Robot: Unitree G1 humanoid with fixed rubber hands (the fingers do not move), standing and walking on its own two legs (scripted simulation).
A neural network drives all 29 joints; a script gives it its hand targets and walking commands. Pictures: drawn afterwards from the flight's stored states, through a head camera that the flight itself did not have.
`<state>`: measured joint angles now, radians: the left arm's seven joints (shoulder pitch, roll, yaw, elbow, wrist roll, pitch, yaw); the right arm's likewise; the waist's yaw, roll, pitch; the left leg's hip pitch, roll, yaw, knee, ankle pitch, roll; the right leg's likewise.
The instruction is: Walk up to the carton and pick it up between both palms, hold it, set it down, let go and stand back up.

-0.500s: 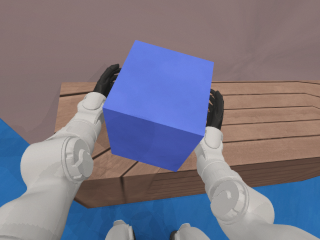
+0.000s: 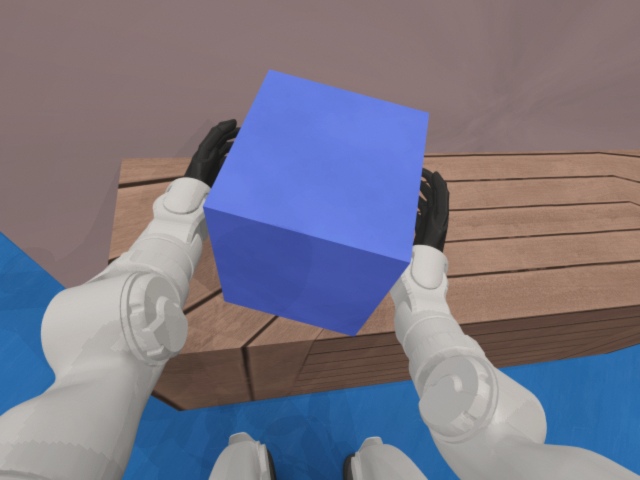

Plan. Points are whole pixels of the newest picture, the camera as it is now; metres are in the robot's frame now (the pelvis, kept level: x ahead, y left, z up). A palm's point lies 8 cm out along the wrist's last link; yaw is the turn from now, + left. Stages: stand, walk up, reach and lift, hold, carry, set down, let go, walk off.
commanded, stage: set down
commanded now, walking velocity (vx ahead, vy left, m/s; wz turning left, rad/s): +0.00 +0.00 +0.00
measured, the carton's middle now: (316, 217) +0.44 -0.02 +0.01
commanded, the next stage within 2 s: none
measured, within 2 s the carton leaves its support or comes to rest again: neither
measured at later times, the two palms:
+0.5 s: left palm (195, 191) +0.48 +0.13 +0.02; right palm (423, 245) +0.39 -0.16 +0.01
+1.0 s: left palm (154, 120) +0.49 +0.16 +0.13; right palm (467, 192) +0.40 -0.18 +0.11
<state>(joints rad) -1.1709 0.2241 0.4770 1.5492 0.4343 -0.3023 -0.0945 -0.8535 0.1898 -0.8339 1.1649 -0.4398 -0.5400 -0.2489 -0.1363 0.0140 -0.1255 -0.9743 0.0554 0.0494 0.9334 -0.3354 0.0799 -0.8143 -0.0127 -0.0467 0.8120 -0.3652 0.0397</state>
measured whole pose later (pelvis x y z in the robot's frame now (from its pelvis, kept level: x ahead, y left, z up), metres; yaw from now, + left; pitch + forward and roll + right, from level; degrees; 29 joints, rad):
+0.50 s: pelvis +0.00 -0.01 -0.01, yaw +0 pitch +26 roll -7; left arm -1.14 0.29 0.03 1.63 -0.05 -0.35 -0.04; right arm -0.93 0.07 -0.34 1.44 0.02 -0.47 -0.31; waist -0.17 0.05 -0.22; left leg -1.11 0.06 0.03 0.98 -0.33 0.05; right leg -0.94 -0.01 -0.06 0.86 -0.36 0.07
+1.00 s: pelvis -0.01 +0.00 +0.02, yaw +1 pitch +19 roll -6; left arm -1.20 0.38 -0.19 1.53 -0.23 -0.15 -0.06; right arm -0.98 -0.01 -0.18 1.28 0.23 -0.17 -0.30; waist -0.22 0.03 -0.21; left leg -0.87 0.04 0.04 0.80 -0.26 0.06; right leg -0.70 -0.02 -0.05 0.65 -0.28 0.06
